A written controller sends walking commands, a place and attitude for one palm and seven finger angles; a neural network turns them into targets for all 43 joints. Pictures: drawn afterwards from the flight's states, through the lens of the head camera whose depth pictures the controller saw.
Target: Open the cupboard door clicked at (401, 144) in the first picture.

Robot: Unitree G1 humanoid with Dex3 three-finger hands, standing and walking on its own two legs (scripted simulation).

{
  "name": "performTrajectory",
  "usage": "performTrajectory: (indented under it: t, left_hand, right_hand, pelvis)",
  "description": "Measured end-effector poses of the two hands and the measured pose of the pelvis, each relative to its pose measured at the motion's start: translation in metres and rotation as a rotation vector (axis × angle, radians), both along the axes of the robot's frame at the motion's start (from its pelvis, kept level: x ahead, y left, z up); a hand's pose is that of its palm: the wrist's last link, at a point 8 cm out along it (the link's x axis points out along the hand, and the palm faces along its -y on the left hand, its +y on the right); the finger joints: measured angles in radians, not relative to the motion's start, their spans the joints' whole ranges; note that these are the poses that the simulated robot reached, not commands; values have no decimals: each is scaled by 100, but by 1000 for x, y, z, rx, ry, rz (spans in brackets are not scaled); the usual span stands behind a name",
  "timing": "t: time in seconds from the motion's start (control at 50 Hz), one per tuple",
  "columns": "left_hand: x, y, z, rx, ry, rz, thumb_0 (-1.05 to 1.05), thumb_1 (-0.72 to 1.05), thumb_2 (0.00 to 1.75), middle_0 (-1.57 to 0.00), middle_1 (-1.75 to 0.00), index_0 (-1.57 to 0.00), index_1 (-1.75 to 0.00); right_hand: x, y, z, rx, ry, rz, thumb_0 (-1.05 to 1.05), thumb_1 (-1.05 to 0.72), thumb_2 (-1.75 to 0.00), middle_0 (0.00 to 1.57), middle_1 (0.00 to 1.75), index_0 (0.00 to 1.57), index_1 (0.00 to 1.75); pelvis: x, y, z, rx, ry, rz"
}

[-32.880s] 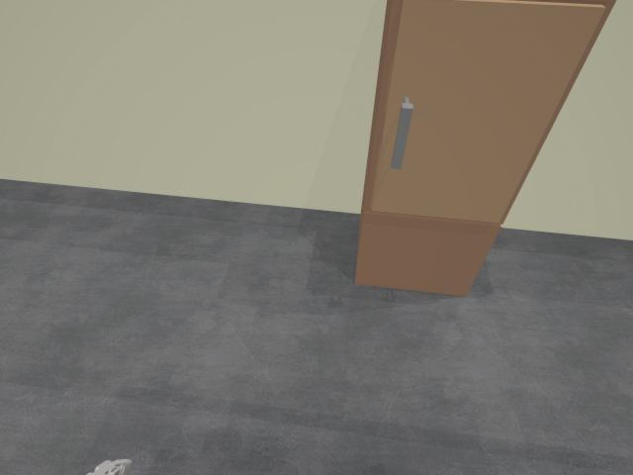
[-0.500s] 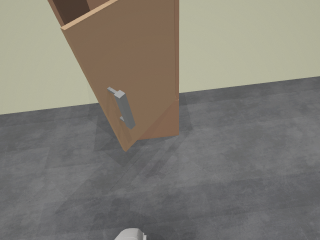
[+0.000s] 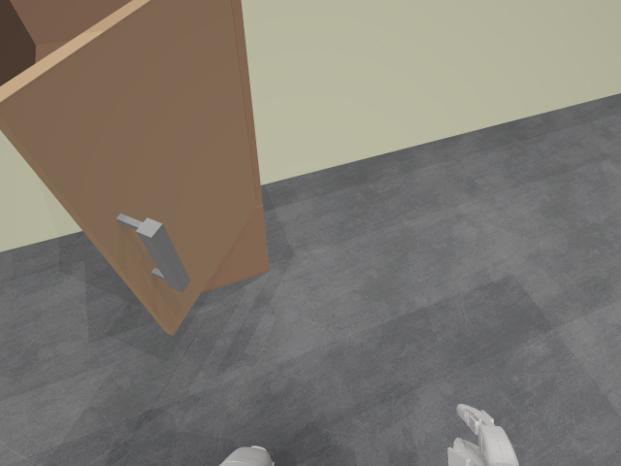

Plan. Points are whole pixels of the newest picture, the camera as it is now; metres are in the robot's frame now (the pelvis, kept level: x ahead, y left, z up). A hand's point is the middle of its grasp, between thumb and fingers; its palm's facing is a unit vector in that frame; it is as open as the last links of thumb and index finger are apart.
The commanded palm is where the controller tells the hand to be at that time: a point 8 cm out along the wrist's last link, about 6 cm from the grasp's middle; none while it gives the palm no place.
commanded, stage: walk to a spot facing it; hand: left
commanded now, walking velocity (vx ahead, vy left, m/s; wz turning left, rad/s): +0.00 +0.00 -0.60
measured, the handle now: (155, 254) +0.38 +0.29 -0.05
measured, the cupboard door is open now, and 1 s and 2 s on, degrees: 46 46 46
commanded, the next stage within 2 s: none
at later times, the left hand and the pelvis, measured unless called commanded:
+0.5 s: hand (238, 389) +0.23 +0.14 -0.16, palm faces -0.36 -0.89 -0.28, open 7.4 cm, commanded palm none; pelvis +0.03 -0.01 -0.02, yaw -20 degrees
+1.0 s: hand (269, 372) +0.26 +0.10 -0.16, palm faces -0.56 -0.81 -0.20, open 7.4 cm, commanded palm none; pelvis +0.07 -0.02 +0.00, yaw -37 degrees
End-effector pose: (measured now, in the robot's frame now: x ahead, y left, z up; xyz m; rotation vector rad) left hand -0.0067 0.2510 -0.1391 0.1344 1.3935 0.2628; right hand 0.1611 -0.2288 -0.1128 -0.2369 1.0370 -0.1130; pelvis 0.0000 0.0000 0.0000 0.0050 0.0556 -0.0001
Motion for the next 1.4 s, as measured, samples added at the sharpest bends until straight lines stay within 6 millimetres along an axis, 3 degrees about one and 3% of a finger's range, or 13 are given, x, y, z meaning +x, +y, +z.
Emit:
performTrajectory:
  t: [0.08, 0.22, 0.32, 0.48, 0.54, 0.64, 0.8, 0.94, 1.04, 1.14, 1.2, 1.32, 1.4]
  left_hand:
    - [33, 28, -13, -1, -26, -58, 1, 90, 90, -20, -30, -21, -30]
    - [112, 41, 3, -3, -112, -213, 1, 91, 90, -20, -30, -20, -30]
    - [168, 17, 9, -13, -154, -351, 1, 91, 90, -20, -30, -20, -30]
    - [240, -59, 10, -5, -274, -553, 1, 91, 90, -20, -30, -20, -30]
    - [243, -77, 14, -9, -268, -585, 0, 91, 90, -20, -30, -20, -30]
    - [243, -95, 13, -37, -224, -630, 0, 91, 90, -20, -30, -21, -30]
    - [258, -93, -9, -91, -175, -658, 1, 90, 90, -21, -30, -21, -30]
    - [279, -98, 2, -90, -149, -704, 1, 91, 90, -20, -30, -20, -30]
    - [293, -125, 9, -78, -130, -788, 1, 91, 90, -20, -30, -20, -30]
    - [311, -170, 3, -57, -173, -880, 1, 91, 90, -20, -30, -20, -30]
    - [312, -185, 8, -52, -186, -872, 1, 91, 90, -20, -30, -20, -30]
    - [310, -199, 9, -41, -56, -909, 0, 91, 90, -20, -30, -21, -30]
    - [325, -209, -1, -44, 32, -929, 1, 90, 90, -20, -30, -21, -30]
  right_hand:
    - [-21, 5, -3, -41, 2, -40, 0, -91, -89, 20, 30, 20, 30]
    - [-97, 2, 2, -62, 161, -150, 0, -91, -89, 20, 30, 20, 30]
    - [-155, -8, -4, -41, 251, -287, 0, -91, -89, 20, 30, 20, 30]
    - [-228, -35, -39, 20, 362, -486, 0, -91, -89, 20, 30, 20, 30]
    - [-227, -40, -36, 29, 353, -530, 1, -91, -89, 20, 30, 20, 30]
    - [-204, -42, -25, 41, 253, -574, 1, -91, -89, 20, 30, 20, 30]
    - [-171, -26, -22, 16, 140, -614, 0, -91, -89, 20, 30, 20, 30]
    - [-187, -10, -11, 33, 199, -647, 0, -91, -89, 20, 30, 20, 30]
    - [-210, -16, -17, 68, 216, -730, 0, -91, -89, 21, 30, 20, 30]
    - [-241, -35, -43, 107, 247, -831, 0, -90, -89, 21, 30, 20, 30]
    - [-240, -54, -41, 113, 279, -852, 1, -91, -89, 20, 30, 20, 30]
    - [-187, -109, -16, 65, 139, -891, 1, -91, -89, 20, 30, 20, 30]
    - [-138, -143, -6, 24, 38, -898, 1, -91, -89, 20, 30, 20, 30]
  pelvis:
    - [7, 17, -9, -23, -4, -48]
    - [16, 23, 4, -55, -8, -145]
    - [21, 18, 4, -52, -15, -228]
    - [28, -11, -18, -15, -36, -340]
    - [29, -15, -12, -13, -45, -373]
    - [34, -18, -4, 5, -42, -437]
    - [56, -6, -13, -25, -10, -514]
    - [65, -14, 0, -37, -3, -598]
    - [70, -32, 0, -33, 2, -674]
    - [75, -62, -18, -19, -9, -740]
    - [84, -76, -14, -26, -20, -753]
    - [113, -106, 0, 5, -22, -841]
    - [143, -125, -2, 1, -23, -891]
